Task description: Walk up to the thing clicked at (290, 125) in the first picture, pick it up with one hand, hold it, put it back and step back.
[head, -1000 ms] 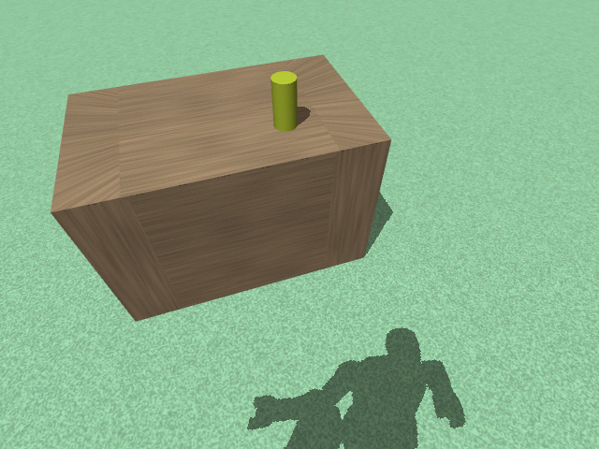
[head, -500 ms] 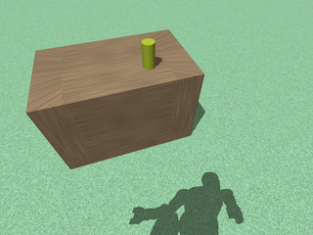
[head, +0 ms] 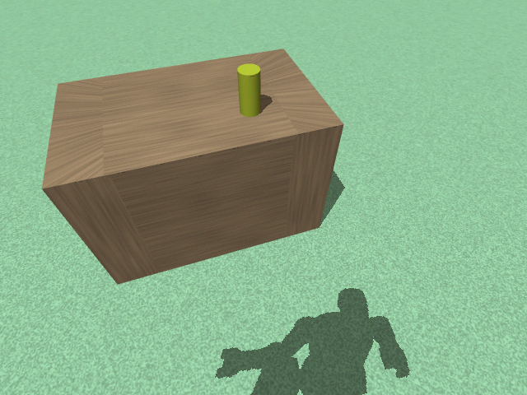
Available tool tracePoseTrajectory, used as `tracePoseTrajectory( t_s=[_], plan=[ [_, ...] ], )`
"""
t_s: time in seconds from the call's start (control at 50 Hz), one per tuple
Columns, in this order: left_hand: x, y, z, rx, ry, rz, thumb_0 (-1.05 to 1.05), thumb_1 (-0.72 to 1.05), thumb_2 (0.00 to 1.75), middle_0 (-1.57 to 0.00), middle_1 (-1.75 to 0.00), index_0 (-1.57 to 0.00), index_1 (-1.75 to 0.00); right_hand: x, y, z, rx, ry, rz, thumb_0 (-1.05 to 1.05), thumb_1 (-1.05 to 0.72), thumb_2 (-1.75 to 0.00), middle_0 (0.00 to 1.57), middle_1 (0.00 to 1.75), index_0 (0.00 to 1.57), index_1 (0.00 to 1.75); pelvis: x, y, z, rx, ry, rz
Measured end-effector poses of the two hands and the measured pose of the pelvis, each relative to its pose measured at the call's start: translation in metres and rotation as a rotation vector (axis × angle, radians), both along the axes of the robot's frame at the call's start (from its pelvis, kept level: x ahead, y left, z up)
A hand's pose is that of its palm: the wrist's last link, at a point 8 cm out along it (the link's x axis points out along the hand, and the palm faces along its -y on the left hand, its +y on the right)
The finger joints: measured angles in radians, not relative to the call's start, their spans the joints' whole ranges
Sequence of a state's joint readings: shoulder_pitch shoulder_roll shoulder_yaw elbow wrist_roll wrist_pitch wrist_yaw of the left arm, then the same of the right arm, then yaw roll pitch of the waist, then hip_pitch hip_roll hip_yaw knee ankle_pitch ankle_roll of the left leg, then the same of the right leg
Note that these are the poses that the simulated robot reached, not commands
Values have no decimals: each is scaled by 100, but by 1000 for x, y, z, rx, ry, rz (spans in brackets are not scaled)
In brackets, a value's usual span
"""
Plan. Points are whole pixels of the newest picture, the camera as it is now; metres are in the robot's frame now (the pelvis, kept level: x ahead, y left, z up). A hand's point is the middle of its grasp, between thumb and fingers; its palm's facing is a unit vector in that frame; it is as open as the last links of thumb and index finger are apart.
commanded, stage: stand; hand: right
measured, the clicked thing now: (249, 91) +1.01 +0.05 -0.11
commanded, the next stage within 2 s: walk up in 0.12 s
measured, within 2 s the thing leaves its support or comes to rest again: neither
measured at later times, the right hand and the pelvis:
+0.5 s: hand (384, 370) +0.19 -0.20 -0.15, palm faces -0.15 +0.89 -0.42, open 7.4 cm; pelvis +0.08 +0.09 -0.04, yaw +9 degrees
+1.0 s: hand (330, 274) +0.39 -0.14 -0.18, palm faces -0.30 +0.89 -0.33, open 7.4 cm; pelvis +0.27 +0.10 -0.03, yaw +16 degrees
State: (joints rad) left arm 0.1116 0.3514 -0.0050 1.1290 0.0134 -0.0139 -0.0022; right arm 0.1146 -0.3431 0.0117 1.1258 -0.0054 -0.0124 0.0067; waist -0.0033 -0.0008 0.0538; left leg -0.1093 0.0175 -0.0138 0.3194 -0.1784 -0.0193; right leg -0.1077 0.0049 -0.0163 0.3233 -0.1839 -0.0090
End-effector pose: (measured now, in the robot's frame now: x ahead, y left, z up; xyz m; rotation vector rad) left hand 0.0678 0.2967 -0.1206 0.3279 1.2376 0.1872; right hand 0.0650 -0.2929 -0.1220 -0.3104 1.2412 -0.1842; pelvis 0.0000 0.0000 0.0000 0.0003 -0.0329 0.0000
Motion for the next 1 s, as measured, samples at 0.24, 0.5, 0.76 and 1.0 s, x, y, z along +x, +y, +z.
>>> tracePoseTrajectory(
  t_s=[0.24, 0.5, 0.76, 1.0],
  plan=[
    [-7, 23, 4, 19, -92, 72, 1, 90, 90, -20, -30, -21, -30, 13, -3, -1, -8, 33, 65, 1, -90, -90, 21, 30, 20, 30, 13, 8, -7, -15, -3, 63],
    [-8, 137, -26, 71, -3, 164, 1, 90, 90, -20, -30, -20, -30, 122, 53, 8, -95, -61, 159, 1, -91, -90, 20, 30, 20, 30, 82, 87, -37, -2, -25, 152],
    [109, 148, -1, 3, -111, 164, 1, 90, 90, -20, -30, -20, -30, 178, 118, 9, -15, -25, 204, 1, -90, -90, 21, 30, 20, 30, 170, 121, -15, 22, -22, 232],
    [183, 134, 16, 91, -175, 240, 1, 90, 90, -20, -30, -20, -30, 329, 111, -20, 12, -64, 319, 1, -90, -90, 21, 30, 20, 30, 272, 104, -27, 19, -23, 280]
  ],
)
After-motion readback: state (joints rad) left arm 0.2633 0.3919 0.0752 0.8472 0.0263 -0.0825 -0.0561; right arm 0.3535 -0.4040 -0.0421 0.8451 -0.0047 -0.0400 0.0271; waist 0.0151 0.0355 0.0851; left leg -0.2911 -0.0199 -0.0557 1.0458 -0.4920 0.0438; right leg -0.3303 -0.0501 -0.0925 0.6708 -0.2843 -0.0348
